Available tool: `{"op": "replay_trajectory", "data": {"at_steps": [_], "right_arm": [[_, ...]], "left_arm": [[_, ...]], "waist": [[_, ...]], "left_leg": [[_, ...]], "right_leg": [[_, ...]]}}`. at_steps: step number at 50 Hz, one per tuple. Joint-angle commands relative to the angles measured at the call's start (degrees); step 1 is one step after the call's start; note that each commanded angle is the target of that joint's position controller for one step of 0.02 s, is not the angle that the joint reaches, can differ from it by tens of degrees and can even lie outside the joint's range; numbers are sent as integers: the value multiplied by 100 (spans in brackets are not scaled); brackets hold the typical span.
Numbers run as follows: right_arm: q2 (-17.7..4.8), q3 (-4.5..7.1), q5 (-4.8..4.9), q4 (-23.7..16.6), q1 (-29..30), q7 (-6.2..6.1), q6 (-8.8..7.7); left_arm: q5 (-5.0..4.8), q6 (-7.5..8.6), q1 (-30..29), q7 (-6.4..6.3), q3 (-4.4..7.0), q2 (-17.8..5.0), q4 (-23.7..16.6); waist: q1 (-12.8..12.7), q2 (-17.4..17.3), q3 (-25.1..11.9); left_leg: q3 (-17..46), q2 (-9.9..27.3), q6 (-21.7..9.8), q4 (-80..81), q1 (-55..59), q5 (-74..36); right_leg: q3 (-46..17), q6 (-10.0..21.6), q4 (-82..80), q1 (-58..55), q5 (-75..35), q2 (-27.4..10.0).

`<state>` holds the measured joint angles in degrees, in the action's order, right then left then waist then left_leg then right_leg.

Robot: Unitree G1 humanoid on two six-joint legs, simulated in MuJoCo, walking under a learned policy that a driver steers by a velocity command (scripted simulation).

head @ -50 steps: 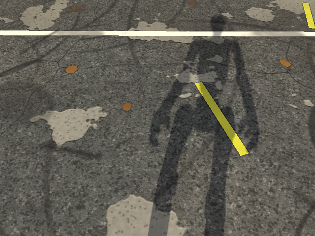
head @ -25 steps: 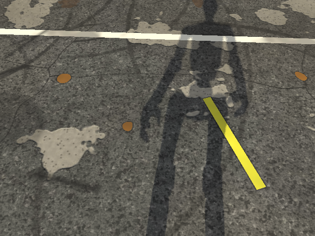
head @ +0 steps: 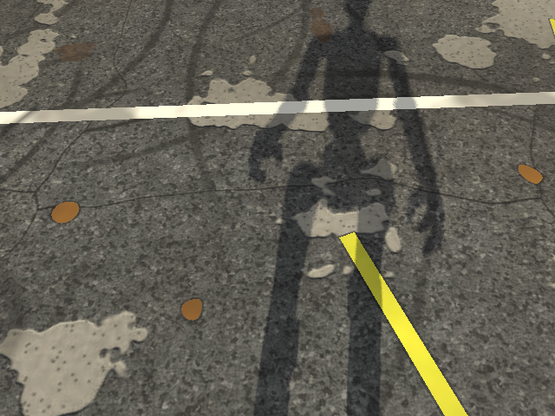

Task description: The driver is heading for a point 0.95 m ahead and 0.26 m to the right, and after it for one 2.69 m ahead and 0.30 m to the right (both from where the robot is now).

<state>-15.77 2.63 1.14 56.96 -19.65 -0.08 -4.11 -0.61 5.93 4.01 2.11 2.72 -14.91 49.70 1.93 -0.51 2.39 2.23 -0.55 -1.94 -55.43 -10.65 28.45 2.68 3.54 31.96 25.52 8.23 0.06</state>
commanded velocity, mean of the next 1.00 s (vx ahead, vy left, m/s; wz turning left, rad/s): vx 0.46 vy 0.00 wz -0.24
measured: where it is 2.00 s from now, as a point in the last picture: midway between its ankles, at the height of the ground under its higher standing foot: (337, 298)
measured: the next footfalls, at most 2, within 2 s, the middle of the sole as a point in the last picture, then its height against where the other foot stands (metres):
left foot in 0.48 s outside the picture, level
right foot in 1.00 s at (342, 330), level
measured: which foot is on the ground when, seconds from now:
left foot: up 0.00-0.46, down 0.48-1.00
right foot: down 0.00-0.50, up 0.52-0.98, down 1.00-1.00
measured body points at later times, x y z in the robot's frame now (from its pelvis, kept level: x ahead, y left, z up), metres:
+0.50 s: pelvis +0.28 +0.03 +0.00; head +0.31 +0.04 +0.44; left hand +0.23 +0.30 -0.14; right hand +0.50 -0.20 -0.09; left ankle +0.41 +0.14 -0.73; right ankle +0.10 -0.09 -0.72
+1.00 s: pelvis +0.52 +0.00 +0.00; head +0.55 -0.02 +0.45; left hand +0.77 +0.19 -0.10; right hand +0.49 -0.28 -0.14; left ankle +0.42 +0.14 -0.72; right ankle +0.63 -0.12 -0.72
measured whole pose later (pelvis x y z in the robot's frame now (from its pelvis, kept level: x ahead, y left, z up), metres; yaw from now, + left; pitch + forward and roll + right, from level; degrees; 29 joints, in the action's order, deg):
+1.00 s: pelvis +0.52 +0.00 +0.00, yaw -16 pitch +1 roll +3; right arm -15.5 4.5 1.4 53.6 -14.3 -2.4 -2.3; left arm -0.4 1.7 4.1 3.0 4.2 -14.7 44.2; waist 2.3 1.3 3.1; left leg -16.4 2.6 1.7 -25.9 0.4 24.5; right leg 3.4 4.5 32.5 29.4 2.2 -1.9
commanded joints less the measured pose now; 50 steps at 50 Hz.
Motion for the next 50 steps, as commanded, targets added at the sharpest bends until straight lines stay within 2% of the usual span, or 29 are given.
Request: {"op": "replay_trajectory", "data": {"at_steps": [1, 2, 3, 4, 6, 9, 14, 18, 20, 22, 23, 24, 25, 26, 27, 28, 29, 30, 32, 33, 36, 39, 41, 43, 45, 47, 48, 49, 50], "right_arm": [[-742, 116, 139, -513, 308, -10, -293], [-702, 155, 42, -524, 436, -41, -265], [-614, 165, 9, -512, 340, -40, -200], [-485, 155, -1, -492, 259, -38, -135], [-369, 146, -24, -535, 335, -48, -39], [-379, 161, -89, -757, 917, -61, -11], [-200, 84, -56, -1024, 1846, 26, -86], [-204, 40, -6, -1256, 2443, 152, -140], [-276, 50, 1, -1376, 2594, 222, -180], [-459, 122, -2, -1349, 2279, 243, -218], [-614, 205, -10, -1228, 1789, 225, -237], [-884, 350, -25, -943, 840, 173, -246], [-1300, 466, -129, -747, -233, 100, -240], [-1563, 506, -162, -635, -447, 114, -190], [-976, 351, -114, -706, -359, 113, -195], [-728, 273, -97, -764, 97, 87, -212], [-594, 228, -110, -817, 507, 87, -234], [-449, 197, -140, -819, 786, 100, -257], [-293, 164, -210, -775, 1022, 114, -295], [-318, 177, -201, -742, 1035, 107, -313], [-522, 249, -220, -645, 953, 21, -328], [-639, 284, -224, -594, 831, -65, -283], [-715, 291, -212, -626, 898, -126, -219], [-823, 318, -164, -593, 734, -196, -125], [-925, 352, -85, -564, 610, -229, -7], [-1059, 406, 20, -625, 731, -262, 97], [-1117, 437, 70, -679, 840, -284, 143], [-1113, 442, 98, -737, 953, -291, 189], [-995, 403, 79, -754, 898, -265, 200]], "left_arm": [[34, 31, 992, -25, 179, -789, 20], [73, 43, 749, -15, 142, -647, -13], [130, 59, 674, -9, 107, -549, 4], [129, 68, 697, 0, 102, -521, 40], [89, 93, 849, -30, 129, -646, 140], [77, 55, 1131, -138, 167, -802, 266], [18, -16, 1537, -228, 154, -839, 432], [-13, -125, 1945, -243, 177, -866, 650], [-36, -188, 2017, -267, 209, -902, 712], [-54, -237, 1884, -287, 247, -993, 684], [-57, -261, 1732, -289, 261, -1046, 637], [-27, -277, 1630, -283, 214, -936, 576], [75, -264, 1641, -280, 111, -701, 405], [11, -156, 2435, -242, -92, 103, 399], [-133, -67, 2127, -234, 57, -573, 474], [-252, -28, 1651, -236, 157, -850, 314], [-240, -30, 1410, -274, 165, -804, 271], [-172, -66, 1303, -304, 205, -731, 260], [-167, -231, 1530, -291, 225, -464, 299], [-169, -305, 1532, -285, 221, -351, 267], [-115, -427, 1185, -287, 253, -336, 32], [-79, -386, 804, -205, 249, -303, -139], [-23, -348, 388, -127, 203, -222, -308], [36, -340, -8, -44, 157, -143, -517], [26, -375, -111, 38, 176, -212, -679], [29, -417, 64, 101, 256, -412, -784], [27, -426, 360, 120, 322, -556, -762], [9, -415, 906, 120, 434, -775, -657], [17, -394, 1521, 34, 584, -1084, -515]], "waist": [[-523, 422, -793], [-390, 317, -501], [-228, 440, -474], [-160, 487, -454], [-107, 431, -306], [-225, 298, -99], [-515, 350, 115], [-682, 335, 295], [-627, 364, 306], [-350, 480, 112], [-49, 554, -186], [393, 466, -787], [725, -80, -1708], [281, -1600, -2433], [495, -1071, -2231], [421, -851, -1358], [245, -470, -897], [96, -386, -571], [-185, -537, -377], [-242, -496, -291], [-279, -316, -48], [-197, -242, 42], [-121, -168, 202], [24, -155, 206], [39, -267, 77], [-151, -434, -122], [-333, -504, -298], [-633, -431, -572], [-940, -109, -909]], "left_leg": [[265, 529, -195, -1688, -3022, -645], [222, 709, -151, -1354, -2808, -995], [256, 850, -131, -1167, -2454, -1228], [232, 882, -95, -1013, -2288, -1325], [154, 940, 8, -666, -2383, -1502], [110, 961, 186, 202, -2926, -2255], [-174, 707, 202, 1833, -2693, -3462], [-209, 571, 96, 2430, -2870, -3288], [-155, 525, -25, 2615, -2848, -2927], [-205, 350, -139, 2780, -2237, -2518], [-347, 169, -232, 2883, -1452, -2445], [-372, 148, -392, 2885, -61, -2651], [703, 1177, -733, 2626, 1814, -2691], [3284, 2511, -1535, 3269, 3539, -1644], [3568, 2403, -1386, 3661, 3239, -980], [2652, 2246, -1116, 3806, 2491, -1102], [1988, 2041, -972, 4010, 1670, -1480], [1487, 1862, -885, 4238, 1015, -1790], [770, 1628, -806, 4596, 332, -2105], [514, 1610, -842, 4710, 176, -2279], [-65, 1609, -896, 4911, 124, -2651], [-598, 1505, -819, 4959, 335, -2921], [-1092, 1369, -720, 4807, 261, -3807], [-1349, 1404, -679, 4505, 447, -4644], [-1419, 1530, -629, 4130, 874, -5095], [-1433, 1642, -511, 3561, 1201, -5888], [-1433, 1645, -430, 3067, 1268, -6354], [-1475, 1524, -290, 2257, 1232, -6373], [-1571, 1201, 18, 1041, 821, -5554]], "right_leg": [[-2703, 964, -1740, -3038, 470, -1752], [-2245, 923, -1898, -2428, -38, -1556], [-1944, 871, -2052, -2073, -311, -1416], [-1759, 894, -2196, -1903, -483, -1333], [-1434, 971, -2390, -1719, -861, -1292], [-1152, 981, -2547, -1876, -1188, -1267], [-622, 752, -2652, -2001, -1045, -1015], [-625, 765, -2405, -2741, -1212, -1288], [-745, 721, -2131, -3081, -1565, -1477], [-869, 629, -1707, -3190, -2380, -1528], [-826, 555, -1186, -3082, -3211, -1415], [-656, 399, -165, -2635, -3429, -1095], [-430, 202, 1565, -1377, -1840, -678], [-367, -143, 3454, 807, 2207, 324], [-1096, -99, 4148, 1308, 2568, 58], [-1009, -46, 4261, 1647, 2087, -206], [-882, -55, 4082, 1472, 1557, -493], [-866, -73, 3811, 1255, 1205, -659], [-893, -81, 3561, 733, 861, -846], [-867, -101, 3479, 731, 804, -890], [-917, -199, 3014, 1209, 188, -941], [-819, -260, 2103, 1389, -657, -886], [-463, -277, 1335, 1134, -1069, -766], [-109, -277, 871, 959, -1191, -616], [24, -209, 606, 880, -963, -495], [154, -41, 453, 586, -394, -278], [252, 70, 371, 241, -125, -108], [312, 220, 26, -386, -244, 92], [171, 417, -577, -1398, -1181, 228]]}}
